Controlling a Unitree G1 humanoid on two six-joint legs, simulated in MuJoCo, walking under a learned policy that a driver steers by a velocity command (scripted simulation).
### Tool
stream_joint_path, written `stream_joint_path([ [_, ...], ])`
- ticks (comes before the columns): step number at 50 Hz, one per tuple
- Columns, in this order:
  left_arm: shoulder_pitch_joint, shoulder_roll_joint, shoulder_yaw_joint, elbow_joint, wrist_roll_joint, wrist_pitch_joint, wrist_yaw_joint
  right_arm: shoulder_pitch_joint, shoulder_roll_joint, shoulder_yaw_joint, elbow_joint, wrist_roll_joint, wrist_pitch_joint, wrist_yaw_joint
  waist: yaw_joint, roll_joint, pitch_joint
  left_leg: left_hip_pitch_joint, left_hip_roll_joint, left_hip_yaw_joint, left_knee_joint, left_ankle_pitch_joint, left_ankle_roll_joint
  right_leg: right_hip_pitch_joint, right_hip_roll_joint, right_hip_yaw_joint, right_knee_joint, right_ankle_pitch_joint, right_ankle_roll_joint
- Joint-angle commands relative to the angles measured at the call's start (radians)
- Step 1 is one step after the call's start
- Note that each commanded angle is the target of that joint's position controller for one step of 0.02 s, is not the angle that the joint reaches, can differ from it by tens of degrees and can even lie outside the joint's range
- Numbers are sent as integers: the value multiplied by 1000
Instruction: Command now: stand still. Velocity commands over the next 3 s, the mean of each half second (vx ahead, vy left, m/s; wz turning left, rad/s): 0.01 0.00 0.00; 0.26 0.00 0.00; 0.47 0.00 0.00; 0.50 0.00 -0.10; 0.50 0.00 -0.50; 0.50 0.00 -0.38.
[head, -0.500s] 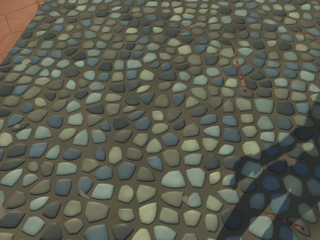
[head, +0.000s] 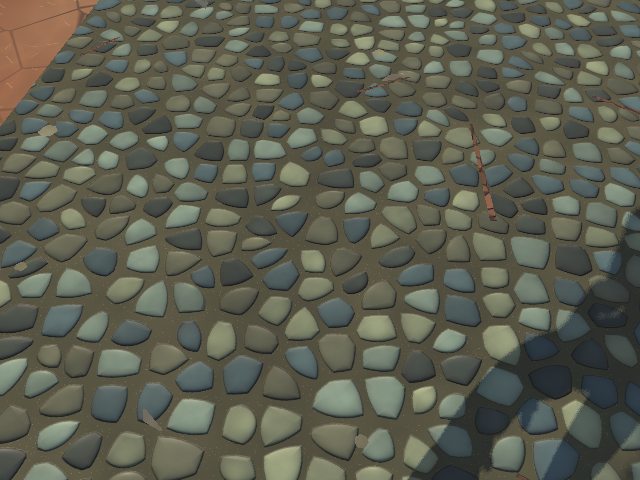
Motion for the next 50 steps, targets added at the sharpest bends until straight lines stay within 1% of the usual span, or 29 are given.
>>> stream_joint_path([
  [1, 117, 55, 5, 26, 0, -1, 0, 60, -83, -15, 6, 13, -2, -7, -16, 42, 13, 134, 122, -148, -85, 307, 49, -126, -118, 101, -129, 311, -9],
  [2, 114, 55, 3, 30, -1, -5, 3, 71, -78, -14, 18, 15, -4, -7, -20, 32, -2, 155, 121, -145, -83, 323, 47, -115, -125, 100, -129, 355, -8],
  [4, 112, 58, 1, 40, -3, -8, 8, 82, -73, -12, 34, 13, -7, -7, -22, 17, -14, 175, 124, -146, -84, 339, 48, -103, -127, 95, -133, 374, -4],
  [8, 113, 44, -4, 58, -2, -3, 12, 95, -63, -7, 64, 9, -3, -7, -22, -1, 16, 150, 121, -143, -100, 283, 41, -105, -128, 92, -149, 338, -6],
  [15, 122, 34, -10, 76, -3, -2, 13, 127, -46, 3, 105, 8, 0, -8, -23, 7, 44, 131, 116, -147, -129, 209, 27, -121, -134, 96, -167, 289, -11],
  [27, 151, 12, -17, 93, -5, -10, 13, 174, -23, 13, 144, 9, 1, -8, -28, 13, 60, 126, 117, -151, -145, 164, 17, -149, -137, 101, -185, 251, -14],
  [28, 169, 11, -16, 97, -3, -10, 12, 180, -20, 14, 148, 8, 3, -6, -23, 12, 44, 127, 105, -145, -142, 87, 19, -143, -131, 103, -201, 154, -20],
  [29, 184, 24, -10, 99, -1, -9, 11, 171, -26, 11, 143, 8, 4, -5, -17, 0, 58, 101, 82, -127, -114, -8, 22, -154, -128, 117, -215, 26, -36],
  [30, 197, 48, 0, 97, 0, -7, 9, 159, -35, 5, 133, 4, 6, 0, -7, -36, 82, 46, 48, -93, -55, -119, 27, -161, -144, 158, -239, -120, -65],
  [31, 208, 72, 10, 93, -2, -6, 8, 131, -35, 1, 117, -2, 5, 6, 9, -85, 128, -52, 11, -44, 26, -197, 26, -160, -190, 232, -286, -260, -103],
  [32, 226, 88, 18, 91, -7, -7, 7, 85, -30, 1, 89, -10, 1, 13, 25, -106, 194, -161, -2, 2, 100, -210, 24, -155, -257, 304, -342, -344, -142],
  [33, 229, 95, 25, 89, -6, -12, 7, 49, -18, 3, 62, -21, -7, 20, 32, -114, 245, -237, 27, 21, 167, -193, 23, -146, -318, 353, -370, -340, -174],
  [34, 246, 92, 28, 91, -1, -19, 5, 19, -23, 0, 38, -22, -17, 26, 39, -100, 267, -305, 54, 17, 222, -189, 25, -116, -351, 378, -379, -282, -197],
  [35, 265, 95, 32, 95, 7, -28, 4, -5, -36, -6, 16, -22, -27, 30, 42, -78, 271, -376, 71, 8, 263, -202, 26, -55, -362, 381, -372, -190, -210],
  [36, 278, 101, 36, 97, 13, -37, 2, -20, -46, -12, -3, -21, -37, 34, 43, -61, 262, -429, 83, 2, 285, -209, 26, 11, -363, 367, -355, -78, -216],
  [37, 286, 105, 39, 98, 13, -46, 0, -34, -51, -17, -20, -17, -48, 38, 42, -48, 248, -455, 88, 2, 282, -207, 25, 64, -357, 341, -335, 42, -214],
  [38, 287, 110, 41, 96, 13, -53, -1, -51, -55, -22, -39, -11, -56, 42, 40, -42, 231, -450, 86, 8, 261, -200, 24, 91, -346, 311, -315, 145, -205],
  [40, 272, 122, 44, 89, 14, -61, -4, -68, -57, -30, -68, -1, -63, 50, 25, -52, 193, -364, 63, 34, 212, -169, 30, 75, -320, 247, -270, 306, -181],
  [41, 249, 130, 46, 82, 12, -64, -5, -42, -52, -33, -70, 4, -64, 53, 3, -62, 172, -268, 42, 53, 173, -142, 38, 26, -302, 209, -237, 379, -164],
  [42, 196, 136, 45, 68, 4, -69, -9, 45, -41, -36, -48, 11, -65, 53, -54, -61, 138, -77, 4, 84, 101, -87, 52, -76, -266, 144, -168, 510, -134],
  [43, 174, 140, 43, 62, -1, -74, -15, 187, -48, -49, 4, 17, -66, 50, -118, -33, 74, 157, -49, 108, 42, -31, 64, -170, -218, 85, -28, 671, -106],
  [44, 168, 137, 39, 57, -2, -83, -22, 350, -100, -74, 53, 11, -70, 41, -185, 22, -18, 389, -5, 31, 3, -46, 91, -287, -162, 17, 192, 699, -72],
  [45, 176, 65, 19, 10, -16, -86, -34, 507, -215, -101, 61, -12, -72, 29, -228, 221, -138, 559, 302, -439, -201, -352, 182, -496, -40, -69, 575, 350, -13],
  [46, 145, 70, 29, -8, 2, -85, -41, 495, -212, -94, 75, -9, -56, 33, -194, 233, -141, 484, 425, -762, -381, -396, 251, -592, 25, 27, 805, -80, -24],
  [47, 73, 79, 35, -44, 9, -81, -48, 355, -198, -85, 48, -4, -51, 31, -119, 137, -24, 359, 414, -681, -375, -480, 232, -646, -55, 80, 873, -3, -47],
  [48, 27, 76, 35, -63, 9, -84, -55, 247, -163, -73, 15, -1, -56, 35, -85, 65, 44, 240, 386, -562, -388, -382, 208, -642, -95, 75, 834, 97, -55],
  [49, 31, 64, 38, -62, 6, -84, -56, 190, -139, -61, 2, 0, -65, 39, -43, 32, 64, 166, 335, -453, -403, -256, 174, -591, -121, 73, 773, 149, -54],
  [50, 65, 54, 40, -55, 14, -74, -57, 172, -110, -48, 2, 1, -74, 38, -9, 40, 64, 115, 297, -368, -408, -152, 151, -536, -133, 66, 724, 163, -42],
])
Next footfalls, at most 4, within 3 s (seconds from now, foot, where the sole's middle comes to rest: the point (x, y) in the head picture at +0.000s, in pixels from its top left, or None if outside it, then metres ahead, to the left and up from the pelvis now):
0.88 left None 0.19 0.13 -0.77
1.42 right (357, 465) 0.52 -0.04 -0.77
1.96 left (275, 335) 0.83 0.15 -0.77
2.52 right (372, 265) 1.04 -0.09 -0.77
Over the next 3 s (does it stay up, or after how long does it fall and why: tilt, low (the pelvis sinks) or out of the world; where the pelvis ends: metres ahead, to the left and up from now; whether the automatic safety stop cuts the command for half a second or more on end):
stays up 1.15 -0.10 0.01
